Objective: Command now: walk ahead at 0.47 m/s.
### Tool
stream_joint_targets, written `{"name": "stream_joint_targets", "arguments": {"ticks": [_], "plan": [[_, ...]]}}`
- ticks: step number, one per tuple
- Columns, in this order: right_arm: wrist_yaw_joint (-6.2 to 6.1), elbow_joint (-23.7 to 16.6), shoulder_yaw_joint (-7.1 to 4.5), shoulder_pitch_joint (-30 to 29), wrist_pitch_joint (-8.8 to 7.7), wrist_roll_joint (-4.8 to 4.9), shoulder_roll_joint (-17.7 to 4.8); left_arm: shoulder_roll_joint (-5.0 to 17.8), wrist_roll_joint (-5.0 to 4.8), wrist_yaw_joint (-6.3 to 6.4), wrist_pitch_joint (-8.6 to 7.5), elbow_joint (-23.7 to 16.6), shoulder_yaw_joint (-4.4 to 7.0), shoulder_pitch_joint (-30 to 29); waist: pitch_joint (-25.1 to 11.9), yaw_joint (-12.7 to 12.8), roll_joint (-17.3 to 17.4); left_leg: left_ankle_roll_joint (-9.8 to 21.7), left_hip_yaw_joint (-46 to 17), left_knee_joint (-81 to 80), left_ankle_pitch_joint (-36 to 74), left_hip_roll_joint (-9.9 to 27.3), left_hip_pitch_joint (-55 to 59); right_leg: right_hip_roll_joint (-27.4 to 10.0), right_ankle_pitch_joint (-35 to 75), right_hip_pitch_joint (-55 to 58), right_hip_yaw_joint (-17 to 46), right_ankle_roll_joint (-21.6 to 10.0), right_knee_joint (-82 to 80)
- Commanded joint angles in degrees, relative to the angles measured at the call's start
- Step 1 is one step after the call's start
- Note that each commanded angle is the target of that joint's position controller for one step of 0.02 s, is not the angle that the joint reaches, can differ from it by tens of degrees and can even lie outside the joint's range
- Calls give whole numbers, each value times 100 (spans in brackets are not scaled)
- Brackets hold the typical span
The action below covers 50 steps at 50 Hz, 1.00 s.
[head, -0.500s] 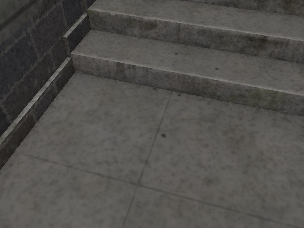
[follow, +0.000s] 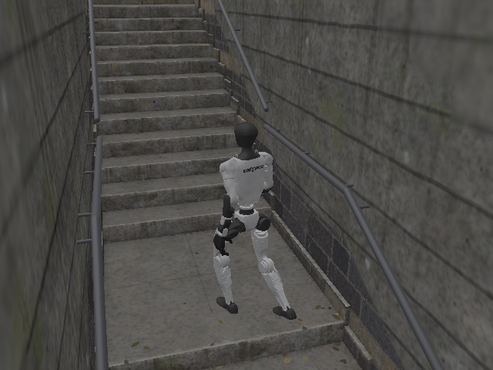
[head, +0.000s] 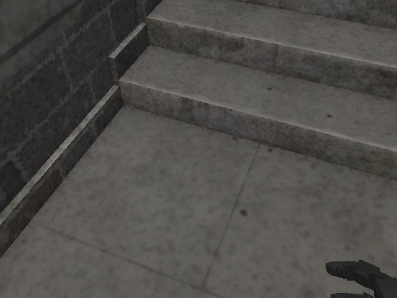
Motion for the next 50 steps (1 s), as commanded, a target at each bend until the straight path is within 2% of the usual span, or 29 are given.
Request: {"name": "stream_joint_targets", "arguments": {"ticks": [1,2,4,5,7,9,10,11,12,15,18,21,23,24,25,26,27,28,30,33,37,38,40,43,46,47,48,49,50], "plan": [[-156,1228,-368,4104,-124,-253,-1081,349,-184,-17,-186,-668,172,-748,-349,-1669,537,1419,-3682,-1980,1554,2071,4769,451,-110,-4855,840,-399,4827],[-143,1073,-357,2896,-194,-138,-983,406,-108,84,-236,-582,203,-976,609,-1149,322,1166,-2981,-2166,1132,1940,3085,-85,603,-4823,752,-569,4780],[-150,871,-102,1979,-138,-56,-61,262,69,189,-84,-566,173,-676,230,-561,15,1176,-2257,-2547,1760,1890,2069,-449,1079,-3988,726,-695,4435],[-168,810,-58,1777,-104,-123,129,42,65,139,33,-572,123,-561,148,-375,26,1159,-2072,-2714,1763,1876,1844,-496,1109,-3874,697,-751,4549],[-207,852,2,1528,-191,-119,190,38,-56,66,174,-635,163,-914,333,-216,-32,1039,-1425,-3130,1231,1614,1452,-428,1371,-4222,597,-828,4437],[-209,922,8,1589,-302,-259,59,20,-54,-43,210,-687,166,-1062,465,-172,93,909,-671,-3270,1516,1275,1227,-436,2316,-4418,497,-941,3773],[-155,935,-131,1772,-323,304,-578,493,-895,360,131,-941,363,-1351,527,-87,-83,650,-587,-3470,1682,1348,1451,-375,2216,-4528,657,-523,3467],[-180,994,-150,1782,-334,393,-687,550,-927,508,50,-1032,329,-1659,586,-132,-171,574,-508,-3497,1688,1360,1606,-415,2443,-4672,713,-346,2844],[-246,948,-138,1763,-348,352,-695,527,-815,520,19,-1056,340,-1728,638,-125,-123,511,-238,-3490,1836,1232,1610,-377,2929,-4486,538,-256,2021],[-419,1088,-137,2334,-267,323,-682,197,-568,354,98,-1221,256,-2435,860,-562,127,427,287,-3569,1840,1103,1911,-237,3624,-4173,-223,-228,680],[-454,1189,-191,2755,-141,308,-820,248,-602,254,157,-1495,298,-2999,878,-701,175,303,369,-3163,2726,1385,2926,-53,3326,-4301,-412,-458,147],[-460,1034,-282,2592,74,257,-1096,566,-555,152,165,-1648,450,-2740,420,-345,534,76,663,-1846,5711,1536,3682,411,2289,-3795,-879,-814,9],[-467,883,-287,2346,206,218,-1210,1037,-572,134,189,-1361,715,-1420,-292,405,543,-100,740,158,6027,1371,3213,741,2361,-1926,-888,-1130,-495],[-444,724,-229,2237,163,162,-1092,1447,-505,274,243,-1148,875,-504,-759,762,94,-265,715,1952,4187,1064,1655,119,2374,-139,204,-1422,-461],[-302,393,65,2754,-47,75,-165,2010,-480,334,205,-1345,944,-732,-1369,39,-1552,-643,197,4437,-1455,-297,-1039,-1568,2250,1905,3727,-2693,-995],[-156,305,-22,2342,-357,276,-660,1562,-394,351,174,-1337,831,-469,-2162,433,-1045,-501,-1275,5044,-1527,-164,-1633,-1730,1564,2123,4679,-2829,-1739],[-147,97,-88,1832,-452,495,-957,1227,-384,398,127,-1323,759,-638,-1378,421,-786,-356,-1265,4789,-1058,187,-1968,-1478,1475,1565,3716,-2378,-1795],[-202,32,-80,1615,-466,454,-981,1098,-421,373,98,-1388,696,-1132,-640,104,-76,-360,-1159,4182,-605,438,-1776,-1218,2181,454,2934,-2148,-1951],[-271,37,-186,1628,-278,255,-1089,957,-407,365,57,-1584,614,-1738,-163,-343,251,-504,-1106,3441,-298,702,-970,-786,3155,-969,2083,-1956,-2149],[-290,-190,-145,1626,-92,118,-791,1116,-460,394,66,-1598,660,-1689,40,-568,13,-744,-912,2498,-226,768,-647,-558,3630,-1932,1624,-1942,-2296],[-306,-497,-46,661,-65,99,-596,1306,-497,529,130,-1613,737,-1330,138,-208,-273,-896,-788,542,1205,495,-510,-145,2978,-2193,1223,-1632,-2210],[-175,-529,92,763,176,-181,-344,1411,-335,423,172,-1269,750,-854,87,-212,-572,-897,-411,441,1191,455,-247,-14,2935,-2131,1167,-1466,-2211],[-135,-646,70,439,303,-70,-510,1267,-317,358,205,-1297,745,-715,156,-5,-587,-899,-440,75,1373,400,-274,-16,2710,-1904,1330,-1352,-2073],[-157,-848,39,123,225,21,-723,1389,-243,373,231,-1355,792,-681,170,88,-599,-849,-596,-447,1031,306,-166,-258,2674,-1454,1827,-1303,-1761],[-203,-740,-42,846,93,43,-903,1512,-239,433,229,-1391,836,-942,90,-314,-572,-654,-676,-1121,371,157,891,-380,2487,-1453,2290,-1060,-1166],[-254,-582,-96,1413,5,-2,-1003,1369,-269,422,196,-1360,789,-940,-102,-567,-343,-537,-779,-1460,247,227,1696,-57,2493,-1653,2126,-913,-479],[-325,-490,-214,2229,-84,-148,-1445,949,-331,367,132,-1486,655,-1032,-699,-906,457,-260,-1860,-1802,-634,1329,2780,400,2019,-2155,1503,-715,1073],[-343,-478,-385,2369,-19,-202,-2092,703,-482,366,130,-1668,597,-536,-1057,-645,1855,338,-4186,-2544,-1797,2451,3977,1251,-226,-3921,529,-501,2370],[-298,-462,-382,2265,43,-136,-1726,1108,-315,407,231,-1471,617,-515,-718,-552,1225,524,-4763,-2711,-2660,2589,3667,731,-194,-4559,462,-539,3118]]}}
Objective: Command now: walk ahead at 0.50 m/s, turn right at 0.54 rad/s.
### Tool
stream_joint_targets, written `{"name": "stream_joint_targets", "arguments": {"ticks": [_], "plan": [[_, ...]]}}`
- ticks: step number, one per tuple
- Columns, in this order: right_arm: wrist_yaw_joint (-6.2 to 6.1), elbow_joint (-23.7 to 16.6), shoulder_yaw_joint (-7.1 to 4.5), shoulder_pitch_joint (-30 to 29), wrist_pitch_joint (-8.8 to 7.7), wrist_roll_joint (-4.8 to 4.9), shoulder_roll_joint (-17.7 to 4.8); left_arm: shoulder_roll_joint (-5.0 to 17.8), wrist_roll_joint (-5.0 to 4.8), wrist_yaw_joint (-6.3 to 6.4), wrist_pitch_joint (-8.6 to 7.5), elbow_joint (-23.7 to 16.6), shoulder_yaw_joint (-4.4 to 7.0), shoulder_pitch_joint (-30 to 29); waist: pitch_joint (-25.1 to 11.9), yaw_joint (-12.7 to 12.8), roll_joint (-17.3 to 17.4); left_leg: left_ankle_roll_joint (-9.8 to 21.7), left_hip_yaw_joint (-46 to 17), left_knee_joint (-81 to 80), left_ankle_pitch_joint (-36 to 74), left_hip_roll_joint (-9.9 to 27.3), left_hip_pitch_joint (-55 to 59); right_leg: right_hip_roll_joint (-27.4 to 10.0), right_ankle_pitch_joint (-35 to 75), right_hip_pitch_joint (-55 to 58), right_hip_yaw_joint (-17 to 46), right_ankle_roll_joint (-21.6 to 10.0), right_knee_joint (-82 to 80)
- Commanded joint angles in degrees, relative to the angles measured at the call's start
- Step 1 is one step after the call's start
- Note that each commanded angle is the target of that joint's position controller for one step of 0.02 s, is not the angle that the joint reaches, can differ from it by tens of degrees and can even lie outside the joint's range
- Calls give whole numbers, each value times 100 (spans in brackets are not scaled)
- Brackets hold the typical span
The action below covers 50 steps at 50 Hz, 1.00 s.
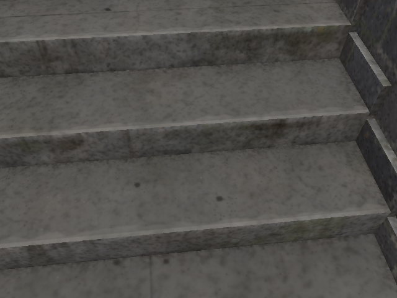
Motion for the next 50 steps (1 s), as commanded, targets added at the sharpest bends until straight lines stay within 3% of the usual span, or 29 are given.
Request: {"name": "stream_joint_targets", "arguments": {"ticks": [1,2,4,7,9,13,16,18,19,20,21,22,23,24,25,26,28,31,35,37,39,40,42,43,44,46,47,49,50], "plan": [[-26,-119,-424,1136,-14,34,-1041,567,74,-25,-49,-417,25,-127,-486,-598,565,853,-3577,-1963,-2922,2245,2822,-473,267,-2877,-329,-57,2230],[3,-67,-345,973,-25,57,-755,495,85,-84,-46,-398,7,-346,-208,-533,293,771,-2742,-1974,-1916,1927,2375,-625,649,-2662,-352,-18,2052],[26,123,-268,1104,-85,59,-545,241,152,-193,15,-399,-56,-460,-99,-490,571,683,-1693,-1991,-380,1491,2080,-743,873,-2398,-394,79,1817],[123,375,-295,1362,-224,165,-612,167,182,-238,69,-375,-83,-538,-180,-415,714,769,-975,-1929,1381,1359,2113,-609,1147,-2332,-444,183,1628],[79,500,-299,1468,-255,219,-633,125,208,-159,104,-415,-123,-822,-11,-420,715,812,-856,-2130,1279,1433,2174,-704,1285,-2587,-488,221,1256],[94,772,-301,1627,-222,239,-675,-122,191,-248,44,-641,-283,-1772,204,-568,750,800,-249,-2274,1627,1202,2039,-850,1951,-2289,-1026,310,-164],[44,960,-345,1786,-251,257,-880,-64,143,-191,-32,-720,-343,-2204,230,-660,752,793,-136,-2201,1930,1232,2041,-874,2072,-1689,-1358,285,-919],[-1,1112,-365,1861,-199,271,-960,40,160,-101,-44,-703,-329,-2224,233,-597,702,748,-172,-1961,2067,1341,2198,-830,1776,-1372,-1383,147,-1341],[-15,1161,-355,1872,-158,290,-960,106,167,-51,-75,-653,-308,-2096,136,-528,621,691,-107,-1635,2800,1324,2309,-674,1726,-1060,-1508,51,-1497],[-13,1197,-353,1801,-118,329,-980,95,197,-4,-132,-511,-303,-1682,-91,-323,538,617,63,-1027,3729,1221,2353,-543,1942,-530,-1598,-76,-1859],[-23,1286,-289,1987,-91,345,-827,150,289,55,-199,-235,-271,-996,-494,-102,445,539,223,-175,3767,1004,2077,-519,1909,464,-1524,-214,-2039],[-20,1089,-248,1692,-105,304,-774,474,447,103,-242,-75,-177,-63,-1079,386,101,376,310,1110,2369,777,1126,-1453,1691,1717,-567,-445,-2018],[45,850,-113,2056,-51,422,-185,1196,442,110,-203,11,12,387,-1713,293,-1494,107,648,3054,-1035,-163,-769,-2999,2152,3105,1819,-1214,-2467],[13,1001,-257,1883,15,258,-665,1104,184,93,-156,139,43,383,-1465,229,-846,184,-56,3631,-1963,-25,-1107,-2982,2410,2623,2184,-1318,-2754],[44,939,-266,1683,27,218,-604,826,106,44,-172,85,-31,-122,-781,-64,-642,228,-171,3616,-1586,235,-1227,-2679,2433,2036,1426,-1170,-2798],[67,992,-210,1592,28,187,-472,412,108,-10,-217,73,-128,-384,-476,-177,-372,195,-152,3426,-1356,371,-1094,-2460,2770,1477,962,-1090,-2989],[68,1078,-197,1520,146,117,-397,116,96,19,-283,137,-197,-619,-122,-382,-350,124,-163,3019,-1040,531,-681,-2144,2971,785,218,-734,-3449],[141,1091,-208,1490,241,102,-277,220,56,23,-439,338,-147,-479,-153,-516,-422,68,-181,3066,-706,422,-539,-2084,3979,513,-484,-672,-3563],[222,789,-222,579,220,53,-217,217,57,63,-474,531,-126,-246,113,-333,-391,-29,-144,2517,18,490,-1133,-2045,3751,573,-1030,-594,-3786],[202,795,-187,558,280,37,-90,164,76,96,-451,616,-128,-86,-50,-312,-621,-23,93,2650,86,497,-1109,-2055,3538,688,-1256,-667,-3669],[188,554,-176,-84,296,-21,-74,139,75,176,-420,774,-143,286,154,-96,-253,4,145,2765,52,540,-1605,-2299,3093,962,-1108,-812,-3763],[180,499,-146,-226,304,-3,49,183,133,211,-394,914,-160,465,174,-52,-329,77,91,3264,-199,513,-2210,-2406,3121,1483,-899,-962,-3761],[14,297,-242,-584,343,-35,-1,387,209,247,-381,1241,-65,1258,345,218,-347,212,-223,5983,-1409,408,-4452,-3040,3087,2879,-250,-1334,-3567],[-105,197,-248,-677,373,78,87,434,271,260,-383,1312,-48,1305,419,133,-399,321,-488,7387,-2150,383,-5481,-3275,2485,3364,-119,-1371,-3524],[-125,53,-228,-869,341,149,61,346,299,275,-401,1322,-94,1149,746,-34,-27,376,-787,7432,-2281,494,-5895,-3266,1857,3241,-359,-1186,-3730],[-109,-165,-164,-1309,338,192,177,38,392,260,-463,1446,-220,1150,1038,-35,161,446,-422,7602,-2528,355,-6107,-2847,1831,3010,-880,-864,-3895],[-135,-285,-116,-1522,341,140,345,22,410,257,-507,1562,-246,1300,1054,60,45,470,-122,7988,-2771,263,-6263,-2799,2230,2981,-1032,-787,-3825],[-151,-812,34,-2186,388,199,646,76,349,236,-541,1716,-296,1433,1142,144,-336,610,92,8331,-3457,285,-6903,-2872,2694,3030,-1351,-575,-3869],[-159,-1166,128,-2793,324,192,740,-52,352,260,-546,1844,-358,1499,1342,212,-305,666,219,7965,-3791,356,-7136,-2793,2982,2990,-1632,-408,-4057]]}}
Over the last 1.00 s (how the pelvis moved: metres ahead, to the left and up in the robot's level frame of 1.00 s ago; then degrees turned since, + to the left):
0.57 -0.07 0.01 -28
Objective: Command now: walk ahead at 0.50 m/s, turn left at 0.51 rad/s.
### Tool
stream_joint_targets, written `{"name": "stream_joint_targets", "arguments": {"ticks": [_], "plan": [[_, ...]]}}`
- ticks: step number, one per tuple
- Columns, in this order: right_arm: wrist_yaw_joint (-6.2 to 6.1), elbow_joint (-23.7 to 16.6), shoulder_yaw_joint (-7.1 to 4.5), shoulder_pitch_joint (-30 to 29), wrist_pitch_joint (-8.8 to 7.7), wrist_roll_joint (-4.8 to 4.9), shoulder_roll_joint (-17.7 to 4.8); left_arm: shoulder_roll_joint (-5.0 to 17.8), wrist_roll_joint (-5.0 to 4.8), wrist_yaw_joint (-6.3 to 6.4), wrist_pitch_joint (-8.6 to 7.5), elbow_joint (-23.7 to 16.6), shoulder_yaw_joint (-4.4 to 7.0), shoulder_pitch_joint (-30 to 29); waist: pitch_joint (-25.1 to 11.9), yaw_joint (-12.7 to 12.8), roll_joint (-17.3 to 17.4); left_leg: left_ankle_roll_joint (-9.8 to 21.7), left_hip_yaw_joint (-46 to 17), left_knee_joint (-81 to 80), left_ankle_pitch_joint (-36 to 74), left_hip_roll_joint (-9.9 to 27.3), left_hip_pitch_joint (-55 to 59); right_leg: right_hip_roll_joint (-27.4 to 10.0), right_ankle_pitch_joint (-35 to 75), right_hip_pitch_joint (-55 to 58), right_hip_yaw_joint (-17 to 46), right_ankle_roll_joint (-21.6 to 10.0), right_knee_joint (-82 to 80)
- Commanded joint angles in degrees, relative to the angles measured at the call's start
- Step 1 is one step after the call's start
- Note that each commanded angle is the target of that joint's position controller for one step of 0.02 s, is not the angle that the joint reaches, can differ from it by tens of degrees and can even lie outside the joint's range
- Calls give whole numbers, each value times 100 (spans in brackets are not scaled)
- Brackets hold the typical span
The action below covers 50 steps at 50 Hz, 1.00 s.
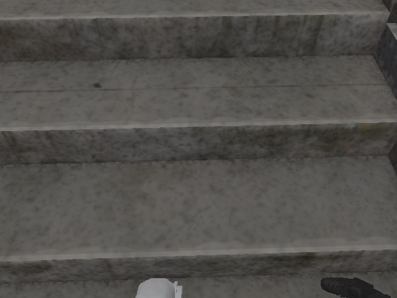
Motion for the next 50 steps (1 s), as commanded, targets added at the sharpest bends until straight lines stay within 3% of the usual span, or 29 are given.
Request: {"name": "stream_joint_targets", "arguments": {"ticks": [1,3,4,5,6,7,8,9,12,14,16,18,21,23,26,29,30,31,32,33,34,35,36,37,39,40,43,45,50], "plan": [[38,-1630,407,-2418,-217,58,421,478,-69,48,13,180,-43,324,1466,18,-239,216,364,-935,-936,335,-2583,-1582,2746,327,315,-744,-712],[307,-1555,562,-1285,-178,124,474,608,-363,99,128,-152,-92,-470,632,-607,97,373,1084,-3609,1311,178,1737,-1144,4969,-1816,-504,-849,-1093],[359,-1147,330,-358,-117,2,7,1064,-543,71,75,-495,-16,-495,-357,-805,-94,301,1598,-3487,1825,-568,3791,-1319,8589,-2147,-289,-1104,-155],[306,-662,133,1375,-8,39,-329,1791,-599,-61,-16,-702,184,-885,-1506,-1623,-1048,437,1345,-3406,2260,-825,5217,-1514,10738,-1865,-194,-1061,1443],[247,-357,-51,2385,70,94,-690,2421,-818,-184,2,-837,434,-1052,-2362,-2203,-1419,583,644,-4554,2141,-1044,6162,-1273,11045,-1595,-48,-837,3296],[151,-284,-294,2035,67,124,-1438,1853,-752,-357,-78,-1176,390,-1324,-2241,-1849,-443,981,-1750,-6284,2444,-346,6832,-422,5959,-3208,353,-279,6015],[51,-232,-561,1765,84,55,-2309,1269,-630,-546,-120,-1621,283,-1181,-3049,-1230,1468,1355,-5008,-8102,4788,1212,7348,773,710,-4318,1193,-72,8665],[55,-217,-607,1491,78,16,-2112,856,-379,-539,-86,-1654,200,-858,-3279,-820,645,964,-5169,-8309,3907,1114,7089,345,1160,-4291,2061,-300,9271],[50,410,-256,990,-82,33,-744,-30,-77,-179,247,-1951,-43,-1414,-535,-94,-191,599,-3626,-8032,2096,359,4266,-113,1402,-5154,1848,-345,8962],[389,903,-22,1684,-288,-130,-583,376,-219,-604,220,-2091,-31,-1340,-741,-239,703,531,-3900,-8616,1366,433,4368,405,2063,-6661,2904,-947,10930],[651,1577,35,2348,-284,-448,-703,163,-188,-504,252,-2345,-222,-1895,-281,-76,82,261,-3259,-8356,2389,425,4467,676,2283,-8384,3154,-1231,11563],[776,1379,3,1533,-472,-397,-807,313,-375,-357,225,-2404,-257,-2134,-164,366,-131,-294,-1963,-8525,2329,31,3724,127,2322,-8236,2341,-1269,10967],[634,1694,161,2523,-663,-474,-573,-44,-318,-395,237,-2462,-491,-2447,-15,51,321,-103,-1887,-8689,1738,-374,3617,131,1807,-8575,1799,-969,11816],[698,1747,142,3053,-650,-606,-927,155,-361,-415,304,-2814,-492,-3242,101,-239,251,-53,-1984,-8890,1683,-404,3538,159,2042,-8360,1450,-796,10766],[787,1694,195,3425,-719,-336,-958,213,-184,-388,580,-3141,-454,-4270,107,-568,639,489,-2491,-9453,2518,236,4540,-66,1486,-8663,807,-544,9352],[747,1171,199,2626,-927,48,-1240,231,-164,-530,731,-3104,-389,-3695,-355,108,883,434,-1388,-9361,9287,594,4563,360,963,-5917,11,-414,7452],[62,1305,-53,2945,-651,391,-1074,-309,-149,-108,734,-2505,-534,-3418,-484,-529,-262,-125,-687,-9344,11292,316,5407,718,-492,-5209,-609,-651,6462],[608,1530,-20,3450,-815,85,-1990,366,-271,-660,817,-3360,-328,-3913,-382,47,2012,129,-1295,-9305,13283,861,5292,918,407,-4764,-476,-392,6364],[840,1255,-171,2508,-897,243,-2055,799,-499,-649,751,-2899,-160,-2875,-99,430,1496,23,-1182,-8221,14503,1042,5938,956,586,-4482,-149,-482,4613],[941,1079,-226,2066,-860,131,-2056,851,-493,-479,756,-2130,-70,-902,-956,965,823,-264,-1183,-6713,14471,987,5199,977,1183,-2650,609,-687,3539],[1067,1274,-22,3258,-763,-564,-1098,1044,-376,-366,766,-1364,44,1175,-3669,740,-1457,-1053,-1491,-3844,7969,166,3299,-673,5555,1312,3887,-2871,3848],[1108,1361,-291,2899,-547,-65,-1458,777,254,-454,829,-1466,-3,1437,-3171,1250,-1559,-1125,-2043,-1254,3091,-1405,2111,-1520,4157,356,7125,-3470,1667],[1011,929,-339,2191,-471,266,-1360,1227,296,-421,631,-1401,197,294,-1101,656,-372,-618,-2091,-378,3332,-1318,1093,-1354,2184,-1240,6435,-2628,1401],[803,828,-193,1830,-432,201,-1070,829,89,-471,472,-1452,123,-1295,-411,16,169,-222,-1804,384,3541,-895,635,-1099,1173,-2697,5608,-2437,1604],[425,526,7,1745,-312,-298,-743,-492,-194,-504,229,-1143,-306,-2453,-585,-779,639,331,-1585,-73,3262,-309,848,-619,1188,-3801,4015,-2095,1200],[292,410,133,1660,-289,-271,-562,-713,-207,-520,167,-1065,-388,-2557,-645,-924,548,382,-1345,-470,3109,-122,1000,-330,1409,-4152,3257,-1774,1121],[244,161,214,1092,-301,-37,-651,-64,-77,-450,-25,-1298,-213,-2208,-803,-695,287,-413,-566,-1782,2901,114,1296,111,2226,-4200,2232,-1337,1208],[205,103,114,1003,-428,34,-879,475,-25,-425,-154,-1389,-91,-1529,-872,-532,-640,-847,-32,-476,2518,-221,1521,125,3925,-4110,2237,-1403,1231],[-85,-416,99,-65,-564,-23,-862,427,-32,-382,-29,-1223,-50,-199,-789,104,-591,-977,-328,-89,1839,-109,-459,-651,4446,-1505,3297,-1802,1827]]}}
Over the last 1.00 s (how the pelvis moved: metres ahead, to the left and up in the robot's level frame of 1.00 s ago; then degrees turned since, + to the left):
0.48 -0.01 0.00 4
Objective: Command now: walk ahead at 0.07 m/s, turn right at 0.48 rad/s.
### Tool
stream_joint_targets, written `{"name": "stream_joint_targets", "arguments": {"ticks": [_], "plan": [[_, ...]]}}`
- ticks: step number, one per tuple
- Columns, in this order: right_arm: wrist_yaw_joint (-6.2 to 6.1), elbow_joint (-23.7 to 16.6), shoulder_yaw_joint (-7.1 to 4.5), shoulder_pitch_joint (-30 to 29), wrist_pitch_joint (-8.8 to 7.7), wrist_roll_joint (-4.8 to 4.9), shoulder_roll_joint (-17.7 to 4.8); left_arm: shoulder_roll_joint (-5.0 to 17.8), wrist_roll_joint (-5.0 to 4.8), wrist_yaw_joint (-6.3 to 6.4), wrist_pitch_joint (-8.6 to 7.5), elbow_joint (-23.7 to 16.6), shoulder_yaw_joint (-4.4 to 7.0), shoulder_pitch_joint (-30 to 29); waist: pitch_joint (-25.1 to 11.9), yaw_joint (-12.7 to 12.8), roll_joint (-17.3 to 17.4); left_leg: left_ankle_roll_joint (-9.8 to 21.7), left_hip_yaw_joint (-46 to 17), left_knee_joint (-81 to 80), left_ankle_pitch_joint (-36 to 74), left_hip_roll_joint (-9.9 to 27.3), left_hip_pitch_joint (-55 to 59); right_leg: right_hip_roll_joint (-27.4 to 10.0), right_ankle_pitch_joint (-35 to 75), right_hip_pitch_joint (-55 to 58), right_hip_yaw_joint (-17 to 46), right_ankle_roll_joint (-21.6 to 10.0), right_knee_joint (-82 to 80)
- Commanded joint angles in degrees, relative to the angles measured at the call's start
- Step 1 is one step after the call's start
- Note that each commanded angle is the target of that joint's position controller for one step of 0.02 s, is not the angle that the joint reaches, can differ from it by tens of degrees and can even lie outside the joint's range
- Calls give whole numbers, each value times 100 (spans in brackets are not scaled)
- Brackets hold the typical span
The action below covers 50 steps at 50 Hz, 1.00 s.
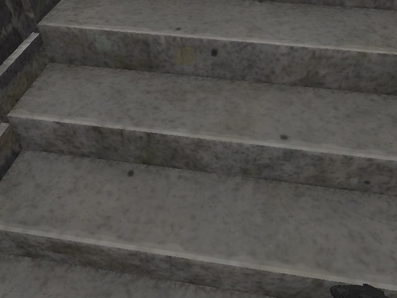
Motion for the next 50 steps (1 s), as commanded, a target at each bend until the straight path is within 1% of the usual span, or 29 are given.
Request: {"name": "stream_joint_targets", "arguments": {"ticks": [1,3,5,10,11,12,14,15,16,17,18,19,20,21,23,24,27,29,33,36,38,40,42,43,44,45,47,48,50], "plan": [[-232,-625,-90,-545,-58,-49,-349,670,-21,48,-4,-138,162,916,-14,74,-666,-125,84,701,-548,-44,-1363,-1668,3596,2029,2105,-1139,-231],[-319,-837,40,-993,42,-81,-69,553,-36,70,33,30,138,1418,254,310,-918,-44,-126,1496,-1249,-96,-2749,-2096,3242,2934,2820,-1314,-265],[-248,-1035,164,-1316,95,-103,101,562,13,130,40,148,125,1552,377,425,-653,111,-206,1831,-1623,-83,-3538,-2227,2944,3246,2980,-1261,-321],[-74,-1263,174,-1486,132,-230,193,818,108,189,55,-79,76,854,386,-65,-377,284,387,81,-134,290,-1600,-1410,948,660,2557,-765,-766],[-40,-1298,172,-1434,177,-253,262,968,76,224,29,-189,100,685,317,-221,-503,265,519,-152,149,346,-1127,-1340,904,257,2642,-671,-872],[94,-1522,219,-2048,320,-220,281,1306,-187,129,45,-435,233,59,464,-504,-113,237,894,-1772,-1918,275,213,-1490,607,-882,2545,-576,-1660],[215,-1306,225,-1694,465,-185,341,1512,-226,95,69,-514,310,-126,310,-592,-705,184,680,-2582,-1306,271,1525,-1810,20,-1181,2728,-364,-2071],[253,-1158,65,-1329,377,-62,98,1666,-448,77,-9,-836,376,-670,254,-803,-1041,230,996,-2998,-1160,47,2141,-1834,1373,-702,2416,-355,-2056],[223,-929,-80,-872,318,75,-224,1713,-404,69,-93,-956,421,-966,-154,-919,-985,315,990,-3923,-786,-275,2789,-1735,3231,-146,2250,-325,-1671],[120,-682,-278,-176,210,77,-580,1392,-321,78,-149,-952,437,-786,-1021,-993,-404,599,279,-4953,76,-402,4240,-943,4156,93,1806,100,-315],[73,-628,-361,712,104,-37,-1056,365,-162,70,-163,-1213,230,165,-2842,-821,2285,2513,-3340,-6344,2316,1514,6887,327,54,-1677,1350,774,1682],[165,-529,-430,1674,-14,-160,-1394,654,-385,9,-63,-1008,390,313,-2544,-1073,2526,2846,-5638,-7424,2473,2485,6802,516,-1447,-2606,2163,1068,4382],[191,-208,-378,1797,-187,-73,-1369,531,-391,46,3,-936,470,184,-1569,-901,2123,2857,-5195,-7636,2889,2485,5959,519,-905,-3116,2200,1050,6067],[237,-114,-301,1092,-293,-49,-1007,801,-475,140,93,-915,578,-216,-1009,-651,1642,2488,-3926,-7260,2322,2271,4972,247,-416,-3385,1787,1032,6678],[66,-76,-94,-353,-297,108,120,801,-212,302,243,-723,413,-391,-474,-179,279,1720,-2004,-6955,-87,1776,3142,-623,7,-2810,765,889,6627],[-39,-83,-61,-662,-271,79,361,715,-103,275,342,-700,365,-463,-275,-26,160,1429,-1371,-7231,-885,1482,2721,-779,-15,-2398,574,884,6231],[-300,70,-163,-333,-343,49,199,774,-172,-52,340,-800,276,-983,-356,-295,329,1274,-372,-7648,-130,1156,3025,-857,531,-2170,307,717,5917],[-197,208,-184,-111,-375,3,75,1091,-245,-221,250,-751,345,-1210,-191,-470,251,1374,-70,-7671,-56,1169,3108,-767,788,-2143,521,498,5867],[204,262,-12,-264,-395,44,95,1475,-80,-269,237,-337,542,-736,71,-256,204,1241,526,-7563,-379,1186,2831,-799,1172,-1372,680,415,5365],[300,99,165,-824,-505,65,179,1377,-9,-257,350,-173,546,-315,103,9,237,902,977,-6906,-451,1090,2482,-1123,1179,-216,309,819,3918],[319,296,235,-498,-518,42,202,1132,-66,-236,376,-130,494,-399,271,-223,366,672,891,-6229,-967,1106,2859,-1272,1065,127,-44,1095,1830],[340,573,262,-136,-262,175,79,954,-228,-200,325,-41,434,-588,617,-389,35,717,610,-5335,-1476,1203,2950,-1001,2226,635,-597,1158,-912],[367,986,250,553,75,244,-211,944,-273,-66,257,-136,432,-904,604,-658,108,857,134,-4807,-460,1634,3140,-723,3104,1028,-846,899,-2349],[503,1092,397,919,179,210,44,930,-245,-32,189,-200,371,-740,313,-744,240,706,73,-4131,-103,1680,2994,-949,3629,1382,-573,514,-2170],[680,960,472,1169,175,75,425,1361,-324,-139,114,-323,403,-699,-65,-1120,-382,137,983,-3024,-865,1085,2529,-1418,5205,1609,60,-87,-1076],[636,818,480,835,95,83,443,1736,-428,-266,74,-445,488,-724,-126,-1011,-469,-53,1345,-2706,-1486,805,2034,-1611,4948,1735,77,-322,-931],[467,615,340,-136,-61,123,121,1604,-483,-311,127,-369,462,-175,115,-457,-597,115,1439,-2156,-1533,666,1544,-1549,2952,1481,181,-65,-1407],[462,439,205,-735,-185,71,-237,1527,-525,-303,220,-243,466,-252,526,-127,-902,55,1458,-2446,-1548,578,1592,-1866,501,680,856,-172,-1957],[591,651,253,-718,-308,142,57,1358,-471,-381,310,-286,318,-377,848,-317,94,348,842,-2844,-897,728,1947,-1536,-66,313,501,253,-1929]]}}
Over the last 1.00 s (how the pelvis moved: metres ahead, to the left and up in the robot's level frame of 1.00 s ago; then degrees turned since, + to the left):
0.58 0.16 0.31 10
